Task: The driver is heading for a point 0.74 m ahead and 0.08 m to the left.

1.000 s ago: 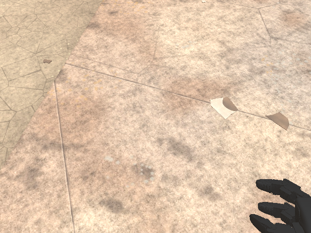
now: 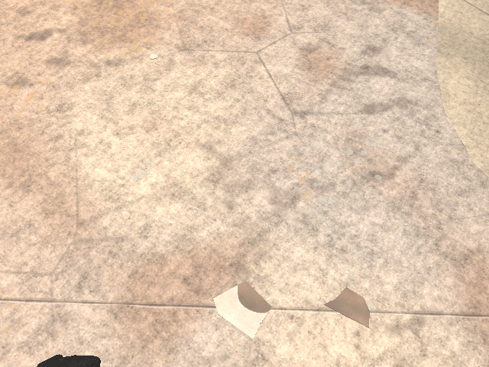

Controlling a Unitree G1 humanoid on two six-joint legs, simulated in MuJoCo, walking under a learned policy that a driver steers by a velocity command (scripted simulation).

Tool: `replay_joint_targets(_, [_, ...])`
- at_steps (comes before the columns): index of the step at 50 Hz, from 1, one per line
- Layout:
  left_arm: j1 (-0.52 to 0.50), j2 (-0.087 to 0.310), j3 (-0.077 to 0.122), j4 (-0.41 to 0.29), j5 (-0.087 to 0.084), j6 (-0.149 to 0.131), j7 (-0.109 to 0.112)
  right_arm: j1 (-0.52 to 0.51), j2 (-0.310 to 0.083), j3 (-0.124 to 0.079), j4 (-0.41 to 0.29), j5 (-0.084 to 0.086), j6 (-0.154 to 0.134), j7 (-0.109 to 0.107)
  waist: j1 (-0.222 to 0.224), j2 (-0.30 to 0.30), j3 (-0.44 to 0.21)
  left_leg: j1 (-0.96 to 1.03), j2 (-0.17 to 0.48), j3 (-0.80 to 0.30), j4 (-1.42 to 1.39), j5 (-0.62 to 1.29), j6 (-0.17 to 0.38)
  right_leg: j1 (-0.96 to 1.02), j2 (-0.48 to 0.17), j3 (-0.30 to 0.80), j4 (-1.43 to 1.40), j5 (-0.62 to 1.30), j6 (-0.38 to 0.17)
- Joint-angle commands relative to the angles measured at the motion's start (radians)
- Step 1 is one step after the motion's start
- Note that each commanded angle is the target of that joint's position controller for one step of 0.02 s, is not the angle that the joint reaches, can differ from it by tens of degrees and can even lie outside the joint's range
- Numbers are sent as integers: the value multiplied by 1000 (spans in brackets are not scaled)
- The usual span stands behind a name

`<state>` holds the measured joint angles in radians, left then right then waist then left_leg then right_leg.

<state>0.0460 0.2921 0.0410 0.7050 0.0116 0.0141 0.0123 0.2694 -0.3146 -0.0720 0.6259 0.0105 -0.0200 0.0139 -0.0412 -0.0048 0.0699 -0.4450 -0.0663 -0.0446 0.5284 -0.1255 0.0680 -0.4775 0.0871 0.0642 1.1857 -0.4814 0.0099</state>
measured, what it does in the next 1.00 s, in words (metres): walks ahead: right foot, then left foot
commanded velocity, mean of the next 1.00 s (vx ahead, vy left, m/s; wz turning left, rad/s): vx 0.72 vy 0.00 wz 0.22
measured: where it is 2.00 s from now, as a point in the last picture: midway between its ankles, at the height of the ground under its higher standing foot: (145, 211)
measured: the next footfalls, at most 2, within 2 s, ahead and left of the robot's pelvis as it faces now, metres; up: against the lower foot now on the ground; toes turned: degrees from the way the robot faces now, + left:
right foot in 0.28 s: +0.16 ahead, -0.15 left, +0.00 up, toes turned +24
left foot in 0.76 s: +0.43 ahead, +0.30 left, +0.00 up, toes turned +23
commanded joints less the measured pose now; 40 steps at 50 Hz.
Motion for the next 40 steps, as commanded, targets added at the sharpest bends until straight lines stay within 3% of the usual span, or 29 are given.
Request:
replay_joint_targets(1, [11, 82, 27, -58, -7, -8, -2, -65, -141, -45, -120, 9, 21, -30, 66, 65, -177, 245, 197, -373, -207, 133, 143, -109, -33, 56, -150, 76, 27])
replay_joint_targets(3, [15, 66, 26, -40, -12, -13, 3, -44, -161, -57, -121, -1, 34, -46, 53, 98, -198, 260, 183, -378, -196, 169, 141, -81, -7, 56, -268, 93, 53])
replay_joint_targets(5, [27, 72, 27, -30, -19, -20, -2, -38, -167, -60, -125, 13, 41, -62, 48, 119, -244, 231, 162, -410, -240, -241, 134, -26, -12, 60, -372, 148, 58])
replay_joint_targets(7, [26, 88, 33, -30, -25, -36, -14, -49, -188, -62, -132, 14, 41, -64, 42, 195, -220, 166, 159, -460, -282, -467, 128, 28, -6, 45, -439, 159, 56])
replay_joint_targets(10, [26, 93, 40, -31, -31, -74, -25, -58, -177, -56, -138, 15, 39, -54, 40, 209, -174, 95, 145, -483, -267, -508, 115, 131, -7, 35, -549, 150, 39])
replay_joint_targets(11, [44, 96, 44, -28, -35, -85, -26, -80, -164, -50, -147, 16, 40, -51, 56, 208, -157, 57, 139, -489, -251, -503, 105, 188, -15, 33, -595, 163, 35])
replay_joint_targets(13, [190, 103, 58, 24, -37, -103, -25, -142, -114, -28, -169, 14, 40, -45, 130, 188, -151, -61, 105, -420, -157, -513, 56, 387, -58, -3, -735, 260, 5])
replay_joint_targets(14, [310, 132, 71, 58, -32, -109, -21, -136, -59, -11, -171, 10, 35, -43, 164, 97, -176, -171, 47, -319, 45, -529, 8, 537, -162, 88, -800, 186, -29])
replay_joint_targets(15, [360, 155, 66, 56, -14, -112, -22, -92, 42, 22, -163, 2, 24, -39, 140, -75, -182, -263, -43, -167, 381, -469, -26, 586, -352, 339, -855, -44, -82])
replay_joint_targets(16, [291, 248, 82, 31, 34, -119, -34, -83, 15, 21, -231, 36, -1, -28, 75, -275, -66, -522, -4, -162, 524, -394, -16, 512, -479, 751, -1024, -425, -216])
replay_joint_targets(17, [231, 201, 77, 10, 15, -127, -30, -110, -53, 11, -203, 40, -14, -27, 79, -200, 35, -589, 58, -169, 606, -306, -19, 469, -488, 727, -1043, -432, -240])
replay_joint_targets(18, [246, 151, 62, 17, -6, -124, -23, -128, -90, 0, -185, 27, -20, -23, 91, -111, 47, -600, 69, -161, 629, -218, -23, 477, -443, 591, -1005, -313, -208])
replay_joint_targets(19, [283, 135, 53, 17, -13, -123, -23, -127, -80, 1, -167, 8, -23, -19, 98, -62, 16, -558, 76, -142, 634, -176, -24, 476, -387, 487, -990, -231, -176])
replay_joint_targets(22, [366, 111, 35, 54, -8, -127, -19, -176, -42, 11, -178, 14, -45, -9, 117, -104, 31, -519, 86, -103, 608, -41, -39, 442, -324, 334, -1027, -80, -170])
replay_joint_targets(24, [409, 97, 23, 76, -9, -126, -16, -206, -28, 17, -186, 22, -52, -4, 124, -125, 43, -534, 99, -74, 579, 17, -51, 446, -320, 284, -1045, -1, -184])
replay_joint_targets(26, [445, 95, 14, 97, -13, -120, -13, -257, -15, 23, -198, 17, -58, 4, 138, -128, 53, -534, 125, -23, 514, 74, -65, 460, -322, 226, -1062, 100, -186])
replay_joint_targets(28, [491, 89, 2, 122, -18, -114, -12, -333, 11, 34, -213, 16, -67, 20, 170, -129, 71, -493, 136, 32, 411, 119, -73, 463, -317, 160, -1075, 211, -178])
replay_joint_targets(31, [555, 93, -9, 161, -25, -100, -8, -431, 39, 44, -235, 28, -80, 50, 205, -132, 109, -439, 130, 85, 270, 125, -67, 505, -334, 102, -1102, 325, -179])
replay_joint_targets(33, [572, 99, -12, 181, -33, -88, -7, -464, 44, 46, -249, 32, -91, 68, 195, -145, 129, -361, 115, 99, 183, 83, -52, 521, -350, 75, -1095, 442, -177])
replay_joint_targets(34, [556, 108, -12, 185, -35, -83, -6, -451, 37, 42, -253, 31, -96, 73, 164, -160, 120, -263, 89, 110, 131, 42, -39, 506, -349, 54, -1063, 600, -171])
replay_joint_targets(35, [551, 130, -7, 189, -35, -81, -4, -421, 11, 31, -253, 26, -99, 72, 129, -186, 77, -130, 53, 124, 105, 4, -26, 499, -353, 41, -999, 860, -166])
replay_joint_targets(36, [552, 155, -1, 198, -30, -82, -1, -344, -36, 10, -245, 26, -96, 62, 66, -217, -5, 40, 18, 132, 105, -28, -6, 493, -367, 38, -894, 1151, -158])
replay_joint_targets(37, [520, 174, 2, 202, -20, -83, 2, -136, -92, -21, -198, 36, -87, 42, -69, -222, -118, 320, -1, 134, 87, -35, 20, 407, -346, 9, -677, 1296, -135])
replay_joint_targets(38, [461, 178, 1, 171, -1, -97, 0, 124, -144, -47, -135, 41, -68, 15, -211, -200, -254, 717, 123, 5, 136, -56, 44, 129, -308, 15, -384, 1103, -101])
replay_joint_targets(39, [571, -14, -40, 118, 8, -121, -7, 242, -257, -66, -92, -2, -63, 1, -126, 160, -523, 1099, 447, -477, 60, -461, 134, -195, -150, 31, 43, 236, -64])
replay_joint_targets(40, [520, 47, -26, 107, -55, -153, -11, 296, -189, -49, -83, -23, -66, 4, -159, 272, -653, 1035, 518, -799, -189, -729, 158, -239, -115, 151, 195, 27, -77])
